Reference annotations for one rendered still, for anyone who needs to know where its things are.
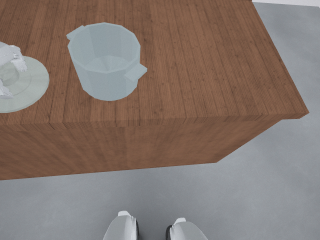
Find left robot shin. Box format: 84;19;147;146
118;210;131;217

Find knob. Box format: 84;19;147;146
0;63;20;87

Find pot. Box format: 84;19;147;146
66;22;147;101

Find right robot thigh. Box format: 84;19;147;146
170;221;208;240

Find robot left hand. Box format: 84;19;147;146
0;41;27;100

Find lid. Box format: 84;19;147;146
0;56;50;113

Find table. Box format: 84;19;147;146
0;0;309;181

